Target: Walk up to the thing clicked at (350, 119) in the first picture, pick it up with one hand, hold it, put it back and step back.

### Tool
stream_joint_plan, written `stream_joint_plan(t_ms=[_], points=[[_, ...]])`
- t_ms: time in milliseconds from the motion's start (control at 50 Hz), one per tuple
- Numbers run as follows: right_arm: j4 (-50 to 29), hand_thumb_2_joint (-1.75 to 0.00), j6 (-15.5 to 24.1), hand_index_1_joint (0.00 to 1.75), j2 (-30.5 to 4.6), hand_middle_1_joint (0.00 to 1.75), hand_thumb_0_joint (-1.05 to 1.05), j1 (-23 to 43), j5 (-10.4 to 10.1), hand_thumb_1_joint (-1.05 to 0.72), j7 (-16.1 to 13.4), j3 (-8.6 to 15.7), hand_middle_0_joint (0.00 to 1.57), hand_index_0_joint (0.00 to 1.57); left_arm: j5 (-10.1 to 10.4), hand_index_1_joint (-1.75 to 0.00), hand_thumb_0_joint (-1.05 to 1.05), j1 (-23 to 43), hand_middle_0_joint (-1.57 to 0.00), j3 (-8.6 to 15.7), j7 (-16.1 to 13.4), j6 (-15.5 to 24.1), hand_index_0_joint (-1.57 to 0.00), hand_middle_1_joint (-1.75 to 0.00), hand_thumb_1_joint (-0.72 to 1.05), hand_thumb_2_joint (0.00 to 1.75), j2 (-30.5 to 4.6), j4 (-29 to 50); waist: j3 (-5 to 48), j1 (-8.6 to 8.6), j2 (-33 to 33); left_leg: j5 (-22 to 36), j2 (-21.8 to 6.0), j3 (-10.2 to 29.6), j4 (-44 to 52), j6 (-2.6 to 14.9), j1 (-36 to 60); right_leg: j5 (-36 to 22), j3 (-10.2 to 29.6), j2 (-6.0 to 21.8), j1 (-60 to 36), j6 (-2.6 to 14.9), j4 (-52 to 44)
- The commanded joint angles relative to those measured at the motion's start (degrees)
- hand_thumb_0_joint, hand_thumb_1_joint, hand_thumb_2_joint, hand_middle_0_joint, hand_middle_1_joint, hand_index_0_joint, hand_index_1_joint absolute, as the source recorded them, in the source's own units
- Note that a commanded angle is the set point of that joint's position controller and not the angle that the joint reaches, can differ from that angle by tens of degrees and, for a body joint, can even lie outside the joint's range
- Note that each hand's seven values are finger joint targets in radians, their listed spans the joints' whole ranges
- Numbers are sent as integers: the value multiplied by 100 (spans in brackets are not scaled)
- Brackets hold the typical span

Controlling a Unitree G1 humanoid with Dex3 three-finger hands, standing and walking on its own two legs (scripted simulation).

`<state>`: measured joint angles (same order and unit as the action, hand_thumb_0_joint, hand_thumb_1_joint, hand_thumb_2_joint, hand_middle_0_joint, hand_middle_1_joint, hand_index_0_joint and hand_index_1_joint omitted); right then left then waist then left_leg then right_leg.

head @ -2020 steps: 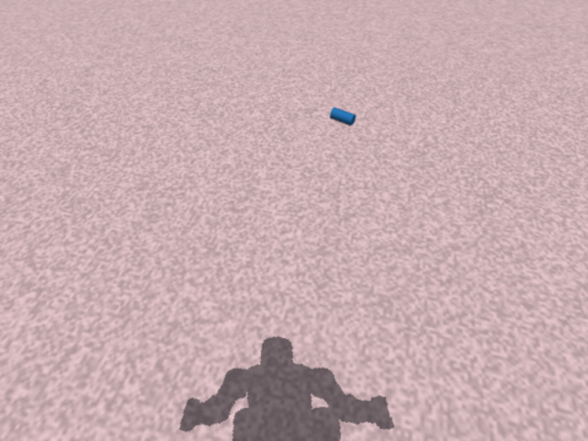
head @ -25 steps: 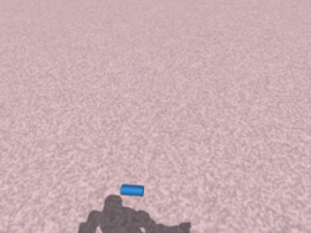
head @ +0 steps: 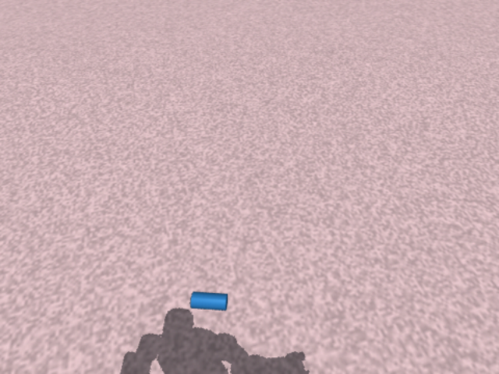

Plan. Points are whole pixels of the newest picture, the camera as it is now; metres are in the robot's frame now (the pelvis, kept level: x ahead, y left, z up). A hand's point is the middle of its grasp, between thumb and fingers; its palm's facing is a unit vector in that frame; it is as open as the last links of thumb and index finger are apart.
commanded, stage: step back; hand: left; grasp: from above
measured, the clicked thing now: (209, 300) +0.49 +0.18 -0.75
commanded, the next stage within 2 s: none
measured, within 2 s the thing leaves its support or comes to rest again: neither
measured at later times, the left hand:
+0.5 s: hand out of the picture +0.06 +0.32 -0.18, palm faces -0.08 -0.94 -0.34, open 7.3 cm
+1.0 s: hand out of the picture -0.04 +0.32 -0.15, palm faces -0.08 -0.91 -0.40, open 7.3 cm
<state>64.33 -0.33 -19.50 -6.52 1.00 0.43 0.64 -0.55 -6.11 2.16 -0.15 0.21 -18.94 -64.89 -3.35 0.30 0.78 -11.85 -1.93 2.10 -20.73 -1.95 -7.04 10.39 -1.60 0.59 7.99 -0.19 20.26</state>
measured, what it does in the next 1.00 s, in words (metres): walks backwards: right foot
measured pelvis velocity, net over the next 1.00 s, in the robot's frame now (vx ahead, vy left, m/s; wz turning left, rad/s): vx -0.18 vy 0.07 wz -0.05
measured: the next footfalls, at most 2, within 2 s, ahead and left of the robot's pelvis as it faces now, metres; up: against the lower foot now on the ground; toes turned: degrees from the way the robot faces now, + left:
right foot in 0.68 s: -0.08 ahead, -0.04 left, +0.00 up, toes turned -1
left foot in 1.06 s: -0.18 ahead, +0.20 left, +0.00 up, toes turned -5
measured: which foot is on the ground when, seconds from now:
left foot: down 0.00-0.74, up 0.76-1.00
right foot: down 0.00-0.24, up 0.26-0.66, down 0.68-1.00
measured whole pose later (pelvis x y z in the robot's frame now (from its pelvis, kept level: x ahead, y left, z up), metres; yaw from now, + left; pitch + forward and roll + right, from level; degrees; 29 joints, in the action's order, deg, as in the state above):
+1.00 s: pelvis -0.18 +0.07 -0.02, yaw -3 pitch -1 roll +1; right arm 50.0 -2.2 -23.3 -7.9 0.1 -1.2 3.0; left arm -2.6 -6.7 3.6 -0.8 -2.8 -19.8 -44.0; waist -10.0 -0.2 -0.2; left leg -29.8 3.5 5.6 -50.8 -1.3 -18.2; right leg 11.5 2.0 -0.8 20.3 1.7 32.6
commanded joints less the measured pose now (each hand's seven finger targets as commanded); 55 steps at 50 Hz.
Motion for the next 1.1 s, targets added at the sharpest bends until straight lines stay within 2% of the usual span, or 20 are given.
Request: stream_joint_plan(t_ms=[0,60,100,180,220,240,260,380,460,560,640,680,720,740,820,960,1020,1040,1060,1080], points=[[-532,-90,13,30,-1195,30,0,68,-97,-90,-103,280,20,20,83,-30,0,8,-20,481,-143,88,-20,-30,90,90,-1707,625,335,-27,-470,1140,15,-35,-1151,335,-410,-2489,1021,1116,-93,699,-6],[-679,-90,-126,30,-1191,30,0,-183,-71,-90,-71,386,20,20,-17,-30,0,424,-20,535,-175,48,-20,-30,90,90,-1797,1055,647,48,-1067,-1412,465,-70,-2683,355,-715,-2307,1636,1895,234,1410,-99],[-775,-90,-189,30,-1204,30,0,-441,-65,-90,-37,425,20,20,-99,-30,0,589,-20,546,-178,18,-20,-30,90,90,-1768,1285,671,140,-1124,-1919,302,197,-3018,460,-790,-2181,1447,1933,542,1473,177],[-905,-90,-95,30,-1208,30,0,-620,-73,-90,-45,460,20,20,-73,-30,0,696,-20,437,-166,-105,-20,-30,90,90,-1573,1581,747,220,-850,-1,182,-48,-1038,421,-596,-1921,865,1207,366,778,1141],[-1017,-90,-36,30,-1763,30,0,-529,87,-90,-106,626,20,20,48,-30,0,607,-20,357,-176,-196,-20,-30,90,90,-1185,1753,679,164,967,3303,-916,1466,-184,579,57,55,313,-143,1391,238,2690],[-1029,-90,-21,30,-1860,30,0,-618,142,-90,-128,651,20,20,53,-30,0,584,-20,356,-216,-274,-20,-30,90,90,-1092,1707,570,162,952,4151,-1271,1869,-199,807,438,2303,767,-668,2096,212,3277],[-1085,-90,-14,30,-1858,30,0,-602,112,-90,-153,652,20,20,18,-30,0,233,-20,333,-245,-326,-20,-30,90,90,-1111,1671,644,54,581,4844,-1344,1548,-523,867,518,2487,1042,-613,2105,227,3768],[-1545,-90,2,30,-1493,30,0,160,87,-90,-305,589,20,20,34,-30,0,-155,-20,395,-252,-335,-20,-30,90,90,-1304,1600,561,-182,805,3669,-982,930,-564,874,516,1532,1247,-630,2239,101,4622],[-1537,-90,3,30,-1367,30,0,-410,23,-90,-334,625,20,20,-32,-30,0,111,-20,434,-197,-257,-20,-30,90,90,-1267,1817,519,151,514,3570,-873,871,-635,686,967,1486,1045,-562,2177,-58,3683],[-1709,-90,-15,30,-1511,30,0,-355,9,-90,-308,681,20,20,-62,-30,0,-92,-20,442,-171,-219,-20,-30,90,90,-1231,1878,683,171,631,2950,-1256,1054,-730,1179,873,1574,667,-218,1550,7,2361],[-1825,-90,-40,30,-1582,30,0,20,-38,-90,-253,671,20,20,-146,-30,0,-546,-20,491,-120,-161,-20,-30,90,90,-1186,1716,780,-65,453,2018,-1249,1110,-934,1178,54,713,502,-179,535,261,1040],[-1866,-90,-43,30,-1416,30,0,136,-108,-90,-222,596,20,20,-190,-30,0,-694,-20,550,-121,-90,-20,-30,90,90,-1423,1712,843,-104,-334,1083,-755,744,-1409,805,-787,-965,1297,304,-72,537,782],[-1871,-90,-98,30,-1172,30,0,235,-122,-90,-233,556,20,20,-146,-30,0,-175,-20,656,-88,-90,-20,-30,90,90,-1998,2013,290,-195,-1844,-1901,735,-55,-3345,201,-1350,-1630,3225,1954,777,1868,-44],[-1798,-90,-128,30,-1297,30,0,72,-85,-90,-241,586,20,20,-168,-30,0,-53,-20,654,-99,-55,-20,-30,90,90,-1894,2176,165,-169,-1548,-2490,702,434,-4253,141,-1401,-1892,3473,2170,965,2059,-44],[-1605,-90,-94,30,-1245,30,0,-306,-126,-90,-216,480,20,20,-103,-30,0,164,-20,572,-162,-79,-20,-30,90,90,-1394,2336,174,-34,-611,-1876,1009,619,-4678,137,-1621,-2479,1741,1148,699,1366,353],[-1841,-90,-13,30,-1156,30,0,-472,-72,-90,-258,443,20,20,-189,-30,0,-275,-20,582,-145,-217,-20,-30,90,90,-1463,2533,847,-222,-1199,-1734,374,43,-1972,97,-1570,-2524,1505,1073,-864,1206,880],[-1646,-90,47,30,-1175,30,0,-886,19,-90,-245,535,20,20,-80,-30,0,-86,-20,534,-77,-326,-20,-30,90,90,-1517,2617,925,48,-1028,179,378,-228,16,210,-561,-1773,1353,819,-288,808,1440],[-1682,-90,64,30,-1357,30,0,-794,80,-90,-246,597,20,20,-54,-30,0,-164,-20,501,-52,-360,-20,-30,90,90,-1395,2650,880,-2,-677,384,6,359,-2,340,-144,-935,1303,573,436,564,1575],[-1756,-90,70,30,-1887,30,0,-690,170,-90,-232,724,20,20,-39,-30,0,-232,-20,453,-38,-357,-20,-30,90,90,-1185,2707,853,16,598,840,-1216,1972,106,797,330,593,933,-130,1705,277,2404],[-1889,-90,51,30,-2313,30,0,-339,147,-90,-190,798,20,20,-74,-30,0,28,-20,568,-101,-349,-20,-30,90,90,-1317,2721,554,129,1147,1190,-2140,2667,306,1611,-528,2430,748,-702,1884,85,3570]])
